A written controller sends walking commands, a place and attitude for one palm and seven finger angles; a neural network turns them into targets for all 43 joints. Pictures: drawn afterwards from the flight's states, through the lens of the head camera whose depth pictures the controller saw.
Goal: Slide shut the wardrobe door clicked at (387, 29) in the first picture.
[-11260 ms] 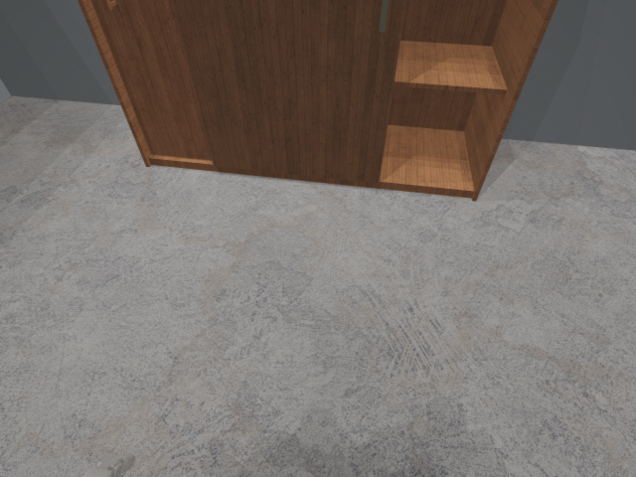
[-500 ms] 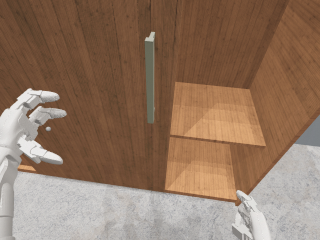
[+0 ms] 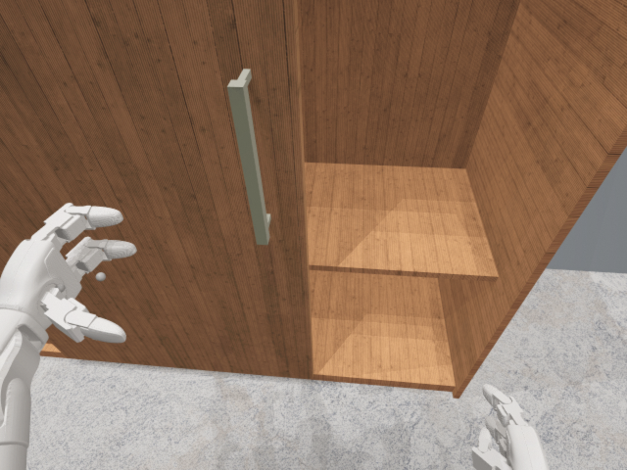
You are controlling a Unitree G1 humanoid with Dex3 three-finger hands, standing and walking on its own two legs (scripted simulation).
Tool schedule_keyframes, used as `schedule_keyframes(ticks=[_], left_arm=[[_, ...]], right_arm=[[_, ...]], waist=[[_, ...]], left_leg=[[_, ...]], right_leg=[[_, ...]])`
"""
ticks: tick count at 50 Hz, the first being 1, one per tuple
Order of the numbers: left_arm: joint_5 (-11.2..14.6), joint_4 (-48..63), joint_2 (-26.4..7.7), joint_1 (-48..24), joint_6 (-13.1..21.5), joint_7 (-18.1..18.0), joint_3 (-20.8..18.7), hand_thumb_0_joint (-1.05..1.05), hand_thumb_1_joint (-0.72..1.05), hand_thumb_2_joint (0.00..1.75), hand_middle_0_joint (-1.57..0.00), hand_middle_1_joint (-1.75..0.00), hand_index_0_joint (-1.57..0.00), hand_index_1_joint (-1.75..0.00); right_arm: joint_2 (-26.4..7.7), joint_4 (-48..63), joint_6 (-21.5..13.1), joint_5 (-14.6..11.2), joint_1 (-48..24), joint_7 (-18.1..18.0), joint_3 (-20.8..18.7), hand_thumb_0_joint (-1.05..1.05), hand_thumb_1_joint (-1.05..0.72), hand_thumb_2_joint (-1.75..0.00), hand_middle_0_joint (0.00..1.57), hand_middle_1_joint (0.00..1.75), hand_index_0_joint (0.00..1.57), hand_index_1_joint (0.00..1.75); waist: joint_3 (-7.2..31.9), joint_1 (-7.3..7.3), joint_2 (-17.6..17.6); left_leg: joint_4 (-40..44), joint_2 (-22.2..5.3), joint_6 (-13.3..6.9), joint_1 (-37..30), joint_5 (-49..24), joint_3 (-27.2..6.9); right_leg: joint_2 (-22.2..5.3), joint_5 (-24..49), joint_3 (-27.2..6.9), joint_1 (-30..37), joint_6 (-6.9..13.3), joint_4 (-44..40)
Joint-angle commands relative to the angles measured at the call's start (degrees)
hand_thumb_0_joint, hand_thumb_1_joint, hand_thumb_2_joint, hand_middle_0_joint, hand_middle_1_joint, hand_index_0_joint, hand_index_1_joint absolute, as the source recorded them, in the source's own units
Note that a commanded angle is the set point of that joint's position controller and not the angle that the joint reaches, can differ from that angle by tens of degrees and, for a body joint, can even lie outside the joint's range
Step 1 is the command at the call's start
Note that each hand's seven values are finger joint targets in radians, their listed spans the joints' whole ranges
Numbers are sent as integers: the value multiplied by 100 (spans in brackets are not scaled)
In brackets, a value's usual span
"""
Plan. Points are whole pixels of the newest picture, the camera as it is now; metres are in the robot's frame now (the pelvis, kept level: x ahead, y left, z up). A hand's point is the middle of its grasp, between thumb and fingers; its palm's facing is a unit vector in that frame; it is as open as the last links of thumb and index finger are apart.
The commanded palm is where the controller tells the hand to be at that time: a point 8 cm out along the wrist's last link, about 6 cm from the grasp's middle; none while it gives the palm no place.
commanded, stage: move the hooked fingers beside the handle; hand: left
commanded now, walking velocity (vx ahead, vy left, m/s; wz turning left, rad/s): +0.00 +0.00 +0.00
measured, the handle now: (255, 167) +0.51 +0.15 +0.13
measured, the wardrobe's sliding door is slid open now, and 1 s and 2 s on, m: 0.45 0.45 0.45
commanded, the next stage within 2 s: none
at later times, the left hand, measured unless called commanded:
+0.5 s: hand (138, 241) +0.33 +0.25 +0.15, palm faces +0.07 -1.00 -0.03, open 14.0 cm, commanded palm +0.30 +0.30 +0.15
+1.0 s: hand (171, 218) +0.38 +0.23 +0.14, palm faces +0.02 -1.00 -0.01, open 14.0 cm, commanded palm +0.35 +0.28 +0.14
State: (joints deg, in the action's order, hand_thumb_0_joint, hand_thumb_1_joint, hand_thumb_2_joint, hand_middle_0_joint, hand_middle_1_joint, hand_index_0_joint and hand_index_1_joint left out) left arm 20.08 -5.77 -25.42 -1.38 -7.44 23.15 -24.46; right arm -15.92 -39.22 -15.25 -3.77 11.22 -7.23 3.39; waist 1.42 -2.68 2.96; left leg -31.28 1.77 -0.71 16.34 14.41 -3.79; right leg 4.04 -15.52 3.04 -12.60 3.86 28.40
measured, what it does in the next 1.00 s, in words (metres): stands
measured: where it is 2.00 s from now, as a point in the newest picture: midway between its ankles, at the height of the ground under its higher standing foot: outside the picture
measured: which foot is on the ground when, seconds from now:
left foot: down 0.00-1.00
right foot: down 0.00-1.00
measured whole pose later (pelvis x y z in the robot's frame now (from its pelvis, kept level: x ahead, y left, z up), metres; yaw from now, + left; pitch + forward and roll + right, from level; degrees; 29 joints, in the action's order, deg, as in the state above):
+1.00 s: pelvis +0.01 +0.03 +0.00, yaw -1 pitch +3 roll -1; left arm 13.4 -18.3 -18.9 -20.3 -5.6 11.9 -14.7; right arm -13.9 -39.7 -13.4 -3.0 13.2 -5.3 3.5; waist 3.0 -0.2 2.0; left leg -33.5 3.4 -3.0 20.6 15.8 -1.9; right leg 2.4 -16.6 1.3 -16.9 1.4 30.5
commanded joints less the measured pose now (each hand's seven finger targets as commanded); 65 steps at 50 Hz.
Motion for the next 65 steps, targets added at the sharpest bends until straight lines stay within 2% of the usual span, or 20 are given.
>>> schedule_keyframes(ticks=[1, 4, 6, 8, 9, 11, 15, 19, 22, 28, 29, 33, 40, 50, 53, 55, 59, 60, 62, 65], left_arm=[[181, 1289, -1646, -1488, 470, -76, -798, 0, -50, 30, -30, -120, -30, -120], [172, 823, -1826, -1652, 483, -143, -983, 0, -50, 30, -30, -120, -30, -120], [109, 586, -1749, -1943, 456, -136, -830, 0, -50, 30, -30, -120, -30, -120], [56, 322, -1810, -2187, 424, -123, -776, 0, -50, 30, -30, -120, -30, -120], [18, 167, -1939, -2232, 406, -119, -846, 0, -50, 30, -30, -120, -30, -120], [-26, 186, -1737, -2776, 461, -65, -486, 0, -50, 30, -30, -120, -30, -120], [-8, 21, -2001, -2962, 643, -6, -701, 0, -50, 30, -30, -120, -30, -120], [-7, -185, -2049, -2659, 730, -19, -879, 0, -50, 30, -30, -120, -30, -120], [-64, -345, -1953, -2655, 615, -68, -781, 0, -50, 30, -30, -120, -30, -120], [-159, -53, -1626, -3405, 586, -267, -339, 0, -50, 30, -30, -120, -30, -120], [-166, -93, -1755, -3337, 636, -331, -507, 0, -50, 30, -30, -120, -30, -120], [-234, 341, -1257, -3604, 867, -476, 10, 0, -50, 30, -30, -120, -30, -120], [-437, -96, -949, -3604, 581, -754, 264, 0, -50, 30, -30, -120, -30, -120], [-657, 127, -285, -4353, 699, -1233, 883, 0, -50, 30, -30, -120, -30, -120], [-721, -254, -430, -4205, 617, -1309, 715, 0, -50, 30, -30, -120, -30, -120], [-734, -431, -135, -4503, 544, -1334, 985, 0, -50, 30, -30, -120, -30, -120], [-796, -478, -42, -4780, 567, -1468, 1078, 0, -50, 30, -30, -120, -30, -120], [-796, -592, -34, -4941, 590, -1493, 1090, 0, -50, 30, -30, -120, -30, -120], [-848, -898, -462, -5180, 687, -1573, 752, 0, -50, 30, -30, -120, -30, -120], [-876, -1140, -533, -5472, 850, -1591, 702, 0, -50, 30, -30, -120, -30, -120]], right_arm=[[-691, 956, -372, 18, -756, -66, -287, 0, -90, -90, 20, 30, 20, 30], [-700, 841, -346, 9, -716, -75, -279, 0, -90, -90, 20, 30, 20, 30], [-701, 822, -313, -19, -717, -83, -273, 0, -90, -90, 20, 30, 20, 30], [-707, 782, -307, -39, -732, -86, -275, 0, -90, -90, 20, 30, 20, 30], [-727, 757, -282, -53, -709, -93, -285, 0, -90, -90, 20, 30, 20, 30], [-715, 779, -289, -74, -750, -104, -269, 0, -90, -90, 20, 30, 20, 30], [-749, 775, -294, -65, -675, -102, -295, 0, -90, -90, 20, 30, 20, 30], [-752, 830, -284, -67, -583, -61, -322, 0, -90, -90, 20, 30, 20, 30], [-769, 875, -242, -85, -520, -27, -333, 0, -90, -90, 20, 30, 20, 30], [-757, 905, -222, -80, -422, -19, -357, 0, -90, -90, 20, 30, 20, 30], [-773, 897, -237, -57, -365, -21, -370, 0, -90, -90, 20, 30, 20, 30], [-719, 888, -296, -13, -320, -14, -356, 0, -90, -90, 20, 30, 20, 30], [-724, 772, -217, 17, -212, 25, -333, 0, -90, -90, 20, 30, 20, 30], [-658, 663, -63, 104, -129, 162, -339, 0, -90, -90, 20, 30, 20, 30], [-664, 593, 74, 118, -70, 188, -350, 0, -90, -90, 20, 30, 20, 30], [-633, 582, 144, 97, -102, 196, -341, 0, -90, -90, 20, 30, 20, 30], [-621, 591, 248, 103, -79, 225, -362, 0, -90, -90, 20, 30, 20, 30], [-619, 566, 265, 110, -82, 228, -349, 0, -90, -90, 20, 30, 20, 30], [-672, 467, 325, 147, -3, 203, -353, 0, -90, -90, 20, 30, 20, 30], [-632, 478, 387, 152, 30, 197, -343, 0, -90, -90, 20, 30, 20, 30]], waist=[[1164, -6, 6], [910, 49, -262], [817, 114, -309], [738, 144, -132], [758, 170, -169], [853, 239, 49], [1241, 188, -249], [1430, 73, -346], [1367, 49, -280], [1419, 203, 3], [1456, 160, -92], [1671, 225, 288], [1482, 250, 74], [1737, 353, 335], [1779, 299, 92], [1546, 390, 44], [1695, 394, 105], [1600, 418, 82], [1579, 427, -256], [1735, 456, -215]], left_leg=[[227, 2, -105, -349, -823, 23], [48, -23, -94, 74, -567, 52], [-27, -24, -83, 247, -386, 74], [-185, -53, -51, 443, -185, 89], [-231, -55, -54, 480, -139, 96], [-267, -59, -35, 423, -167, 67], [-416, -71, -33, 590, -312, -8], [-445, -66, -49, 625, -506, 14], [-415, -69, -45, 608, -513, 59], [-248, -90, -67, 271, -553, 55], [-213, -86, -81, 199, -620, 24], [-48, -67, -92, -348, -882, 12], [242, -124, 7, -512, -870, -195], [297, -251, 343, -1292, -1664, -454], [282, -229, 351, -1172, -1876, -354], [300, -216, 338, -1083, -1724, -342], [281, -196, 335, -1179, -1724, -327], [290, -178, 314, -1075, -1557, -302], [259, -141, 207, -832, -1302, -232], [205, -76, 75, -658, -1216, -96]], right_leg=[[-240, 1098, -453, 253, -330, -368], [-403, 1081, -797, 272, -471, -396], [-484, 912, -960, 210, -548, -414], [-639, 713, -1273, 150, -652, -463], [-657, 636, -1306, 155, -676, -469], [-670, 622, -1339, 108, -640, -443], [-779, 1252, -1517, 377, -767, -252], [-763, 1816, -1442, 492, -783, -44], [-682, 1648, -1309, 326, -726, -15], [-497, 1227, -997, -33, -496, -54], [-424, 1233, -881, -49, -448, -23], [-204, 1177, -465, -290, -291, 35], [-119, 905, -142, -512, -203, -30], [-75, 960, -14, -819, -157, -35], [-77, 1157, -15, -623, -151, -66], [-82, 1111, -9, -700, -154, -101], [-81, 1116, -29, -673, -142, -119], [-82, 1067, -42, -700, -145, -145], [-59, 1049, -96, -592, -149, -176], [-106, 1248, -190, -376, -165, -148]])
